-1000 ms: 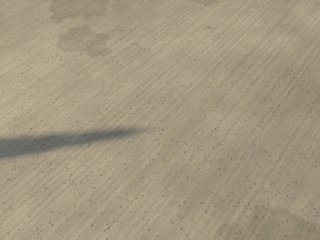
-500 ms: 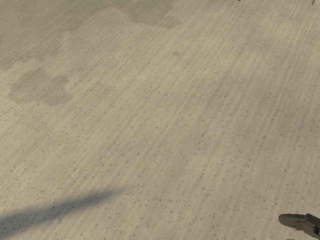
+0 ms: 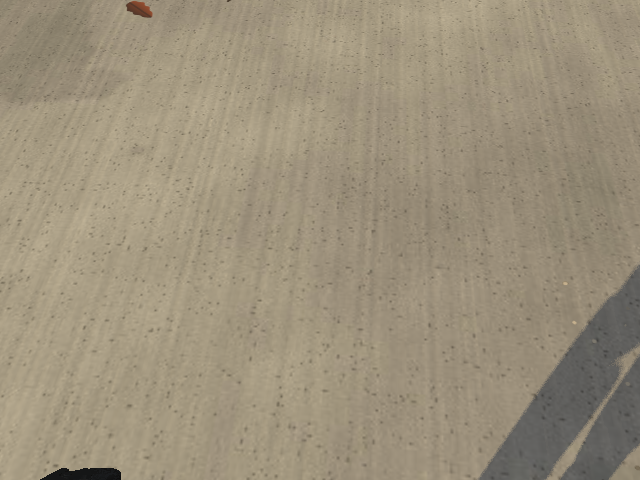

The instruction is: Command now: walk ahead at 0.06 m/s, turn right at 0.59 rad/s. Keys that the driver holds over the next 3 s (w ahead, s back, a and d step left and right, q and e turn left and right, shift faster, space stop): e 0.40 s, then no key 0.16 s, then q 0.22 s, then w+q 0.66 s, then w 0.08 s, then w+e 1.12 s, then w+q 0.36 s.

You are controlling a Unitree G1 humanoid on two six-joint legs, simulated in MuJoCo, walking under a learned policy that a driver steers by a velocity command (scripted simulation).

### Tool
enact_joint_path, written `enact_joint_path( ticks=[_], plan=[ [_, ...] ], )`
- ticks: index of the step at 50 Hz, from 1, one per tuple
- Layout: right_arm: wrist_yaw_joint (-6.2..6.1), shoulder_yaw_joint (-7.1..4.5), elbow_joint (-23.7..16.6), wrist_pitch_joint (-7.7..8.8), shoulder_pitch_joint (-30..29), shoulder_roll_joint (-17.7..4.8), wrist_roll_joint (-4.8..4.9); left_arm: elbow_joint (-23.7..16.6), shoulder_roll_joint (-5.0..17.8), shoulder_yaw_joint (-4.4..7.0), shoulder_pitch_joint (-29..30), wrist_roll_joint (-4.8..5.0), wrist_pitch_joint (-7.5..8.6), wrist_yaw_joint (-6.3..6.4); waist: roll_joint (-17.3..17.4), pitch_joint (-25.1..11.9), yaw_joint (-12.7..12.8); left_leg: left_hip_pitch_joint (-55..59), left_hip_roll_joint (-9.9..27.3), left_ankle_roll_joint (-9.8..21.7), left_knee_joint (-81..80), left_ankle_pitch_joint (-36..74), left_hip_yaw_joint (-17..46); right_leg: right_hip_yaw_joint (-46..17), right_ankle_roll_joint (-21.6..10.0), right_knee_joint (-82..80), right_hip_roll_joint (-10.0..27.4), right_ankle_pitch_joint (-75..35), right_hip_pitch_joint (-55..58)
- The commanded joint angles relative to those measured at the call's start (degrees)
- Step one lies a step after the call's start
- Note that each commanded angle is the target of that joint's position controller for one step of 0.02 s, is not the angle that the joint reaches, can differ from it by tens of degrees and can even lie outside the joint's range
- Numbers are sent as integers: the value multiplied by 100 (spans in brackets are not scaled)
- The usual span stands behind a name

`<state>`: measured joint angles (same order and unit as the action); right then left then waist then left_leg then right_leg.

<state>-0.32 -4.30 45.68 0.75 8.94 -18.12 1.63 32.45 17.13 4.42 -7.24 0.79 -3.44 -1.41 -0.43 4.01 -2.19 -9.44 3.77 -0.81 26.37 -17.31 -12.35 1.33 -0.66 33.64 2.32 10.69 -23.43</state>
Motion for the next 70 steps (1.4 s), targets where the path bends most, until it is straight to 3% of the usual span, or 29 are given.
enact_joint_path(
  ticks=[1, 2, 3, 4, 6, 10, 20, 21, 22, 23, 25, 27, 30, 32, 36, 37, 38, 39, 41, 45, 51, 54, 55, 56, 57, 58, 60, 63, 70],
  plan=[
    [15, -177, -257, 63, 137, -721, -75, -263, 1220, 457, -888, -35, 79, 120, -396, -1184, 434, -550, 635, 202, 1726, 2095, 211, -803, -652, -1053, 352, -2760, 2118],
    [39, -12, -564, 81, 177, -375, -373, -393, 1844, 535, -880, -130, 106, 211, -1860, -1415, 235, -2519, -292, -346, 3540, -1891, 237, -2995, -1929, -902, 1848, -4476, 3162],
    [52, -69, -528, 77, -166, -588, -312, -384, 1370, 408, -1006, -162, 210, 157, -1057, -1966, 631, -2695, -339, -358, 4357, -2303, 1404, -3170, -2291, -1040, 2001, -4121, 2979],
    [51, -102, -581, 43, -347, -706, -142, -352, 1215, 340, -778, -136, 297, 134, -731, -1624, 538, -2810, -216, -291, 4522, -1912, 1567, -2614, -2014, -1081, 1694, -3745, 2693],
    [-54, -120, -517, -9, -362, -702, -192, -339, 979, 278, -277, 17, 311, 179, -406, -1164, 305, -2825, -61, -263, 3916, -1158, 1624, -2093, -1438, -1179, 1170, -2687, 2099],
    [-75, -79, -475, -70, -185, -527, -176, -379, 1036, 279, -23, -83, 229, 275, -658, -1195, 108, -2001, -339, -419, 2957, -631, 1526, -1886, -1370, -1272, 820, -2502, 1380],
    [77, -107, -524, 22, 47, -467, -143, -319, 1027, 281, 138, 45, 83, 296, -904, -1050, 31, -480, -589, -86, -22, 398, 1536, -2804, -911, -899, 423, -735, 824],
    [62, -171, -481, 28, 259, -669, -209, -287, 850, 226, -12, 41, 80, 314, -629, -1104, 28, 38, -95, 115, -458, 797, 1826, -2547, -610, -527, 176, -142, 497],
    [23, -249, -558, -9, 173, -1131, -322, -295, 495, 132, -276, -28, 87, 314, 721, -1026, 295, 445, 1165, 658, -873, 1248, 3129, -1594, -214, 679, -551, 1342, -353],
    [41, -260, -576, 2, 98, -1202, -484, -401, 830, 236, -186, -44, 154, 337, 1709, -721, 254, -181, 1949, 1625, -1164, 1702, 4352, -1052, 64, 1917, -982, 2648, -895],
    [-14, -111, -778, 51, -503, -674, -352, -61, 1193, 391, -488, -35, 156, 338, 896, -529, 431, -350, 1470, 1474, -989, 1672, 3472, -1288, 267, 3206, -739, 2047, -829],
    [-48, -47, -776, 48, -576, -506, -179, 113, 874, 321, -590, -58, 73, 385, 753, -449, 394, -79, 1083, 1235, -818, 1860, 2904, -1270, 460, 3492, -735, 1604, -980],
    [-52, 82, -639, 17, -368, -222, -208, 74, 316, 102, -344, -66, 88, 362, 849, -639, 302, 113, 719, 1199, -728, 2186, 2368, -983, 608, 2239, -504, 1403, -376],
    [-11, 61, -569, -30, -283, -338, -172, 45, 30, -36, -107, -137, 127, 322, 1190, -677, 142, 96, 545, 1121, -677, 2140, 2282, -504, 667, 785, -282, 1538, 353],
    [3, -79, -460, -93, 157, -844, 18, 317, 527, 125, -419, -38, 190, 323, 1092, -554, 173, -132, 577, 1019, -421, 2319, 2824, -313, 390, -1505, -459, -80, 1453],
    [14, -67, -462, -36, 224, -826, 4, 308, 758, 170, -541, -69, 197, 370, 842, -720, 178, -491, 548, 785, -353, 2104, 2868, -594, 197, -1410, -108, -582, 2005],
    [66, 4, -577, 53, 162, -599, -120, 291, 1084, 238, -728, -147, 173, 438, 83, -1025, 133, -963, 226, 498, 125, 1544, 2531, -1008, -94, -957, 565, -1896, 2570],
    [76, 47, -635, 94, 72, -360, -49, 442, 1180, 300, -682, -177, 137, 407, -1022, -985, 79, -1252, -376, 178, 505, 282, 1680, -1239, -584, -991, 844, -1593, 2181],
    [40, -12, -636, 32, -194, -543, -45, 315, 808, 226, -538, -212, 195, 375, -1184, -747, 415, -1807, -544, -28, 1698, -897, 1212, -1815, -1003, -1620, 1290, 234, 2011],
    [76, -62, -822, -97, -356, -426, 33, 488, 733, 181, -719, -26, 513, 408, -940, 110, 490, -3281, 18, 55, 3077, -1052, 1641, -2111, -1116, -2357, 1646, 1924, 2125],
    [303, 38, -864, 7, -210, -307, -18, 546, 1002, 285, -523, 33, 636, 246, -801, -183, 407, -1416, -94, 148, 1473, -296, 883, -643, -831, -2224, 1228, 999, 1408],
    [264, -91, -517, -29, 808, -516, -12, 598, 879, 238, -452, 67, 642, 167, -385, -363, -108, 236, -534, 356, 804, 87, 490, -137, -593, -1169, 1070, 1206, 471],
    [207, -241, -369, -36, 1459, -799, 48, 602, 595, 136, -502, -42, 669, 146, 211, -590, -402, 1104, -453, 563, 515, -42, 919, 342, -320, 220, 783, 829, -22],
    [106, -395, -426, 7, 1925, -1623, -2, 225, 85, -23, -262, -226, 733, 151, 2119, -699, -421, 1832, 1085, 1396, -614, -741, 3923, 714, 279, 2815, -14, 2078, -1678],
    [196, -324, -627, 171, 1868, -1592, -83, 3, 344, 1, -25, -17, 880, 167, 1688, -992, -504, 1875, 1731, 2236, -1683, -2282, 6130, -481, 252, 3742, -413, 2382, -2641],
    [218, -215, -670, 284, 1554, -1205, -107, 0, 696, 78, 132, 192, 978, 128, 1125, -429, -402, 1632, 1794, 2163, -1781, -2520, 5779, -680, 80, 3960, -34, 1926, -3073],
    [190, -83, -780, 329, 1052, -809, -119, 207, 768, 111, -13, -1, 1074, 127, 475, -48, -72, 932, 1283, 1704, -1537, -1347, 4550, -653, -70, 3332, 317, 935, -2634],
    [74, -44, -893, 307, 879, -761, -168, 304, 668, 133, -87, -155, 1035, 79, 555, -143, 113, 476, 740, 1492, -1638, 368, 3455, -500, 108, 2426, 249, -39, -1899],
    [-129, -123, -598, 254, 1488, -853, -29, 52, 250, -58, 1147, -63, 1008, -7, 560, 3, -231, 59, 364, 1246, -1529, 1311, 2784, -363, 444, 35, -229, -1579, -1171]
  ],
)
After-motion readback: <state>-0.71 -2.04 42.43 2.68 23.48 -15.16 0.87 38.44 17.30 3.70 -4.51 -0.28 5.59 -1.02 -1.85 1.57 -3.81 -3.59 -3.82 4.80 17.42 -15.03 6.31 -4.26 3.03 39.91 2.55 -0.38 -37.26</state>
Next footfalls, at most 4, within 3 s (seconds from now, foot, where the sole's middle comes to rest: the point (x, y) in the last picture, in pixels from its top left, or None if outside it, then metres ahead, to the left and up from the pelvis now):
0.02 right None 0.10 -0.11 -0.77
0.42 left None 0.12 0.12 -0.77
0.74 right None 0.01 -0.12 -0.77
1.10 left None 0.15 0.14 -0.77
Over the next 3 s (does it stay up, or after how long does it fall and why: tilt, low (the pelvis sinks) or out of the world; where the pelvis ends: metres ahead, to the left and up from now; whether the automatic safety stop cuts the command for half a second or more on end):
stays up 1.05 -0.04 0.00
